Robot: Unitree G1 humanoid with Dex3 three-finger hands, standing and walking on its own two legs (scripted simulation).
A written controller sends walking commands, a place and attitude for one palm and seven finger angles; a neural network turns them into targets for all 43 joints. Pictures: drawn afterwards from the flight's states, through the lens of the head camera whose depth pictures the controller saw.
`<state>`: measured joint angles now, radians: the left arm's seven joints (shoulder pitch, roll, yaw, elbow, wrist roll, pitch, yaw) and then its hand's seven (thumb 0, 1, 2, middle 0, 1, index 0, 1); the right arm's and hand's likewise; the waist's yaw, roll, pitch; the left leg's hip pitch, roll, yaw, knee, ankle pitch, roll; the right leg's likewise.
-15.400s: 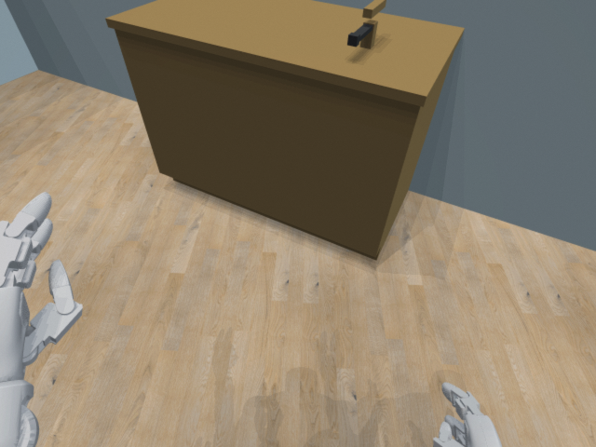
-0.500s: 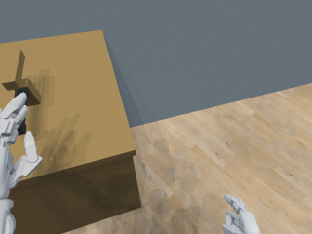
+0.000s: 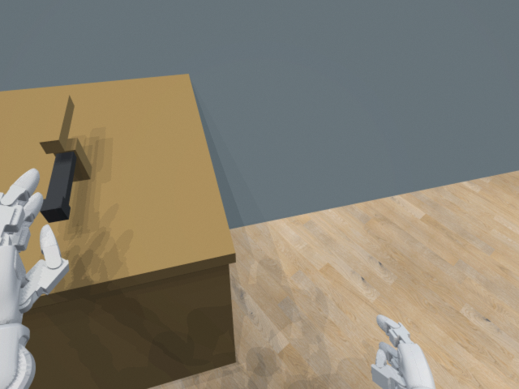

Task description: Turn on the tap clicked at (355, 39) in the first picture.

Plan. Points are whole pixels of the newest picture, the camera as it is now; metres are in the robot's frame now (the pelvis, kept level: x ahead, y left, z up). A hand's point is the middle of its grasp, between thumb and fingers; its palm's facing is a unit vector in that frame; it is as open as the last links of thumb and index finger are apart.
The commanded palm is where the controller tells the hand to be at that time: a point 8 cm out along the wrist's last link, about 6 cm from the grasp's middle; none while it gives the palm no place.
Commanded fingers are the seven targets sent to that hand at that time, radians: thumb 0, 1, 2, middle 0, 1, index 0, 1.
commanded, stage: look again from close up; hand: left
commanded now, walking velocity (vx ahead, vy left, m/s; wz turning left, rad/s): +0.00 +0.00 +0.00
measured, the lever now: (55, 209) +0.33 +0.35 +0.10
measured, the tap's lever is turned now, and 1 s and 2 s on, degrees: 0 0 0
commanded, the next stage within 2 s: turn the palm inward beside the body in 0.20 s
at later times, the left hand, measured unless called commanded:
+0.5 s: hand (49, 237) +0.23 +0.27 +0.18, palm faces +0.44 -0.86 -0.28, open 7.4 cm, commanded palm +0.15 +0.28 +0.17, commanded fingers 0.00 0.90 0.90 -0.20 -0.30 -0.20 -0.30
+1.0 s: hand (97, 269) +0.21 +0.21 +0.15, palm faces +0.49 -0.82 -0.30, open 7.4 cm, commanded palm +0.14 +0.26 +0.17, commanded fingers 0.00 0.90 0.90 -0.20 -0.30 -0.20 -0.30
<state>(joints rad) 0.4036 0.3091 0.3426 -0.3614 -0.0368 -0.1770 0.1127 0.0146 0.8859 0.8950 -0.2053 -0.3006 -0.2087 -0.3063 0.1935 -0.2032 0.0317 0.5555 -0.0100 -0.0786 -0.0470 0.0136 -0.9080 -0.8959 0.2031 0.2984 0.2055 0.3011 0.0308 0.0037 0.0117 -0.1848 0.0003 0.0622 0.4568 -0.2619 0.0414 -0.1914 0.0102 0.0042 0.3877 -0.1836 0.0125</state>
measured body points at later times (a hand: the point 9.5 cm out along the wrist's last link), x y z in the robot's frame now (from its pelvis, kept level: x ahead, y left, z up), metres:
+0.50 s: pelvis +0.00 +0.00 +0.00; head -0.02 -0.02 +0.45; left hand +0.20 +0.31 +0.19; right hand +0.18 -0.21 -0.09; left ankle -0.01 +0.09 -0.74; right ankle +0.01 -0.13 -0.74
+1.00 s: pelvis +0.02 -0.06 -0.01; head +0.02 -0.09 +0.44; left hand +0.18 +0.25 +0.17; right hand +0.25 -0.26 -0.10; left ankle -0.01 +0.09 -0.74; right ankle +0.01 -0.13 -0.74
